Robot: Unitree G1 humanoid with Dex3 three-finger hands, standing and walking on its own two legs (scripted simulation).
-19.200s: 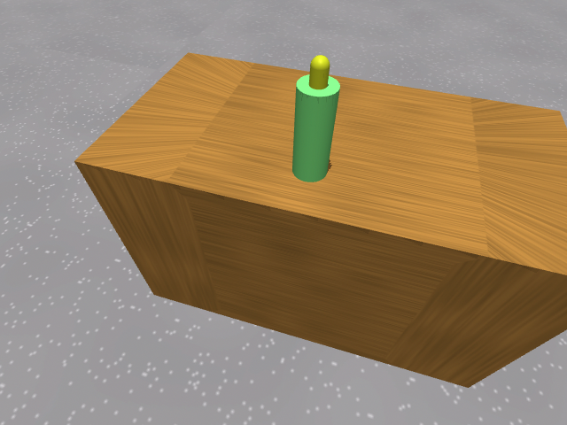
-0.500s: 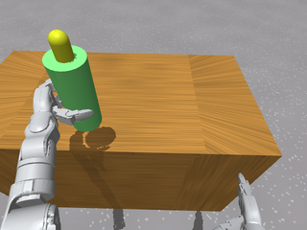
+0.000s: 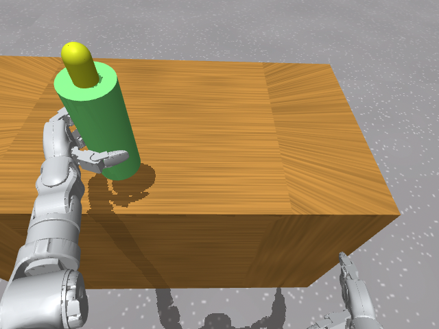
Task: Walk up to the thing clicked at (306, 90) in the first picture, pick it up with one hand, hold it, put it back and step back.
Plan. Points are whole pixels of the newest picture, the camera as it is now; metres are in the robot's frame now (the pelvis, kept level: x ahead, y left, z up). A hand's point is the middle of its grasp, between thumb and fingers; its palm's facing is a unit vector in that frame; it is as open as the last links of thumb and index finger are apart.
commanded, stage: crouch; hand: left
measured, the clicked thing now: (102, 119) +0.44 +0.18 +0.16
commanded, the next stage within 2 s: lower in 0.10 s
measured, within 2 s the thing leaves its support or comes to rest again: rests again in 1.08 s
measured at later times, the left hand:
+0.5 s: hand (103, 145) +0.46 +0.20 +0.07, palm faces +0.22 -0.98 -0.02, open 11.4 cm
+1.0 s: hand (106, 153) +0.47 +0.21 +0.03, palm faces +0.20 -0.98 -0.02, open 11.4 cm
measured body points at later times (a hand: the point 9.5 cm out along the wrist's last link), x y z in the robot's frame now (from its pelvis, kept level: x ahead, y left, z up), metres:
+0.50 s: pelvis +0.00 +0.00 -0.02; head +0.06 +0.01 +0.43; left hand +0.45 +0.26 +0.07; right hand +0.15 -0.26 -0.08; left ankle +0.02 +0.11 -0.72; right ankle +0.00 -0.13 -0.72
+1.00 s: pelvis -0.01 +0.01 -0.04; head +0.08 +0.03 +0.40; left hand +0.45 +0.26 +0.03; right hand +0.16 -0.25 -0.07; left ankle +0.02 +0.11 -0.72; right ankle +0.00 -0.13 -0.72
